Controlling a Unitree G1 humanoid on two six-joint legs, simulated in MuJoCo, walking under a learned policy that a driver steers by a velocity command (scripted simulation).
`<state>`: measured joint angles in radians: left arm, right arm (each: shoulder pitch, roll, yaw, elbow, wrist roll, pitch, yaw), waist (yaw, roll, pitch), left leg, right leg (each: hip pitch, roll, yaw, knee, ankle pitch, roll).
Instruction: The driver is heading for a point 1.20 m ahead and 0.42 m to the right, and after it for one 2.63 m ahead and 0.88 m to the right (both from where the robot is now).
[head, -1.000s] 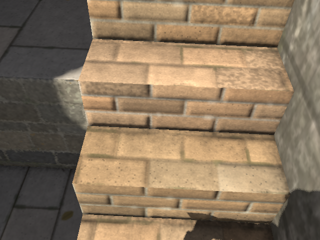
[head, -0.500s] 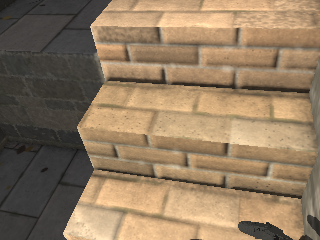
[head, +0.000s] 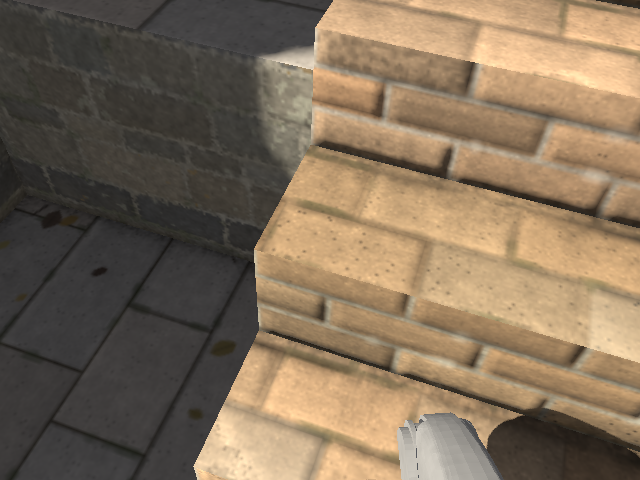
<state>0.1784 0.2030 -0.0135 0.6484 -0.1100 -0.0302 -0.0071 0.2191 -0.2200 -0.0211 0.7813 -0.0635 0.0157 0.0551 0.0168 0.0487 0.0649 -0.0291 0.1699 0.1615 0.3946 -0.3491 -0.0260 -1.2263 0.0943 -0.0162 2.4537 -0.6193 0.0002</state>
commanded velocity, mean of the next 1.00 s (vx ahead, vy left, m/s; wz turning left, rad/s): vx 0.50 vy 0.00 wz -0.52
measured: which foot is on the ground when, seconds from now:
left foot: down 0.00-0.20, up 0.22-0.48, down 0.50-0.84, up 0.86-1.00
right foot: up 0.00-0.22, down 0.24-0.40, up 0.42-0.52, down 0.54-1.00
